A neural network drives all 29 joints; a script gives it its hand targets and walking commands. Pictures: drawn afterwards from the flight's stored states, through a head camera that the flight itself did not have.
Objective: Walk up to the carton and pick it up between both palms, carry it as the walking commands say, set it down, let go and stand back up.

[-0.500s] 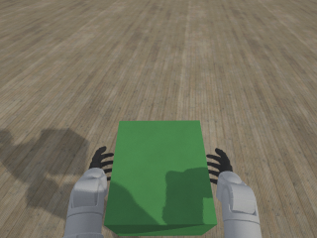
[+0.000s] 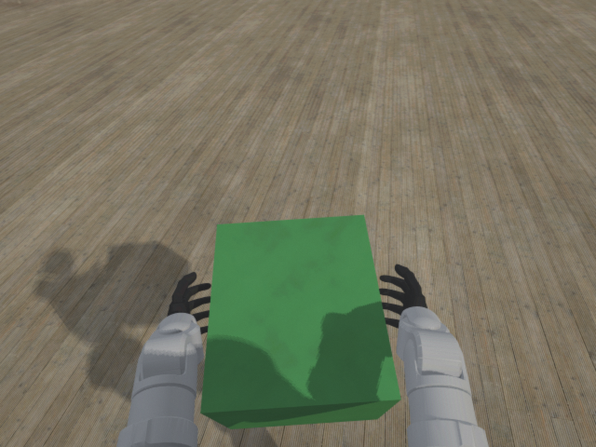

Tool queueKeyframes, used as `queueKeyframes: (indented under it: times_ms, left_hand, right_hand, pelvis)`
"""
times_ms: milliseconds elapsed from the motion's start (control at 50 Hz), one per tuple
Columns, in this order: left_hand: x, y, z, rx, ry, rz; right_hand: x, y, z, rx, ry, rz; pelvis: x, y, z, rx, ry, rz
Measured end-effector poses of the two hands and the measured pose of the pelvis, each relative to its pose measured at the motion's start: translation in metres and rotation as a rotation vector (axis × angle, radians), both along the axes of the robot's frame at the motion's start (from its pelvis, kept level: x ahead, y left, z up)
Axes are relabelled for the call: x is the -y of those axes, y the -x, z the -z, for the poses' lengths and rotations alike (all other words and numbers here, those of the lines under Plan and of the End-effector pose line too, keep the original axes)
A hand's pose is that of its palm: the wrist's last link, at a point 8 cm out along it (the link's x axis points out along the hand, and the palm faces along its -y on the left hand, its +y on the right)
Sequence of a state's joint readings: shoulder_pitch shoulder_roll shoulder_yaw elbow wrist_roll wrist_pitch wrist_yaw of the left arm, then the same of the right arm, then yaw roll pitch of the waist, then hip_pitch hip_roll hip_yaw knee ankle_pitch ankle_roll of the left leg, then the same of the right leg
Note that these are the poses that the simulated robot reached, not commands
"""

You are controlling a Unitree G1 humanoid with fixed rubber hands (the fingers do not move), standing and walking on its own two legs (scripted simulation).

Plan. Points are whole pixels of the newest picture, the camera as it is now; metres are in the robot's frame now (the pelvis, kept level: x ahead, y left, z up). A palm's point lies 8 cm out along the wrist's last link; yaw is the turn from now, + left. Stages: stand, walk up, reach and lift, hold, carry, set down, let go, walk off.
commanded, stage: set down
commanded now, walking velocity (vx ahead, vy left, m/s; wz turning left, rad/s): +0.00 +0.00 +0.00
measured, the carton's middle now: (297, 322) +0.35 -0.01 -0.05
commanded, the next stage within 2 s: none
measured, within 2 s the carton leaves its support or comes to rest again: neither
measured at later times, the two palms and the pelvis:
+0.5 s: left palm (183, 329) +0.32 +0.17 +0.00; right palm (399, 323) +0.31 -0.16 -0.01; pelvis +0.00 +0.01 -0.01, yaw +0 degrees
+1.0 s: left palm (202, 352) +0.34 +0.17 -0.11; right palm (385, 345) +0.34 -0.16 -0.12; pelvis -0.02 +0.02 -0.05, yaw +2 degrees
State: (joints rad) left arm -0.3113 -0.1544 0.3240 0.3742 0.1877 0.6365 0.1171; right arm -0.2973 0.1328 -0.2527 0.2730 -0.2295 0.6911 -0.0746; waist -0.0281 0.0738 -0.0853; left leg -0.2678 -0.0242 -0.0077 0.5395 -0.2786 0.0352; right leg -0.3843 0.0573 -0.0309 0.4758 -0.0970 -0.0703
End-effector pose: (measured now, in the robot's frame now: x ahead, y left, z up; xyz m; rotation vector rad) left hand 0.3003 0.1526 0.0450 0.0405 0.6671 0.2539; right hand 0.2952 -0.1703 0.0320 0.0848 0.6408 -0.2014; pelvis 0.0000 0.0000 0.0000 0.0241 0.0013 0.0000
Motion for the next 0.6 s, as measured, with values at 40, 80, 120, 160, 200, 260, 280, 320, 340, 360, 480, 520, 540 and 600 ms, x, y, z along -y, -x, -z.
queueKeyframes:
  times_ms: [40,80,120,160,200,260,280,320,340,360,480,520,540,600]
  left_hand:
    - [0.002,0.0,0.005,-0.01,0.006,0.003]
    - [0.002,0.0,0.011,-0.019,0.013,0.006]
    - [0.003,0.0,0.017,-0.026,0.02,0.007]
    - [0.001,0.001,0.022,-0.032,0.024,0.008]
    - [-0.001,0.001,0.026,-0.036,0.034,0.01]
    - [-0.007,-0.001,0.029,-0.041,0.044,0.029]
    - [-0.009,-0.002,0.031,-0.042,0.052,0.034]
    - [-0.013,-0.006,0.033,-0.042,0.057,0.051]
    - [-0.014,-0.007,0.034,-0.038,0.057,0.057]
    - [-0.016,-0.009,0.035,-0.035,0.059,0.061]
    - [-0.017,-0.022,0.045,-0.036,0.087,0.117]
    - [-0.018,-0.025,0.053,-0.049,0.082,0.122]
    - [-0.019,-0.025,0.057,-0.058,0.081,0.122]
    - [-0.021,-0.027,0.072,-0.082,0.077,0.106]
  right_hand:
    - [0.002,0.002,0.004,-0.011,0.001,0.005]
    - [0.003,0.002,0.008,-0.021,0.002,0.006]
    - [0.003,0.002,0.011,-0.029,0.004,0.007]
    - [0.003,0.002,0.014,-0.036,0.007,0.005]
    - [0.001,0.001,0.018,-0.044,0.007,0.0]
    - [-0.002,-0.001,0.023,-0.052,-0.001,-0.013]
    - [-0.003,-0.002,0.025,-0.054,-0.005,-0.018]
    - [-0.006,-0.004,0.028,-0.054,-0.012,-0.02]
    - [-0.007,-0.006,0.028,-0.051,-0.012,-0.021]
    - [-0.008,-0.007,0.029,-0.048,-0.01,-0.021]
    - [-0.007,-0.016,0.041,-0.054,0.003,0.008]
    - [-0.009,-0.019,0.047,-0.066,0.013,0.006]
    - [-0.009,-0.02,0.051,-0.074,0.017,0.004]
    - [-0.012,-0.024,0.064,-0.096,0.024,-0.008]
  pelvis:
    - [0.002,0.0,0.0,-0.001,0.0,0.001]
    - [0.003,-0.001,0.0,-0.001,0.0,0.001]
    - [0.004,-0.001,0.0,-0.001,-0.001,0.002]
    - [0.004,-0.001,0.0,-0.001,0.0,0.002]
    - [0.004,-0.001,0.0,-0.001,0.0,0.001]
    - [0.003,-0.001,0.0,0.0,0.002,0.001]
    - [0.002,-0.001,0.001,0.002,0.003,0.001]
    - [0.0,0.0,0.002,0.008,0.006,0.0]
    - [-0.001,0.0,0.002,0.011,0.007,0.0]
    - [-0.002,0.001,0.003,0.014,0.009,0.0]
    - [-0.01,-0.002,0.006,0.007,0.017,-0.004]
    - [-0.013,-0.004,0.007,-0.002,0.018,-0.005]
    - [-0.015,-0.005,0.007,-0.009,0.019,-0.006]
    - [-0.019,-0.007,0.008,-0.037,0.02,-0.01]
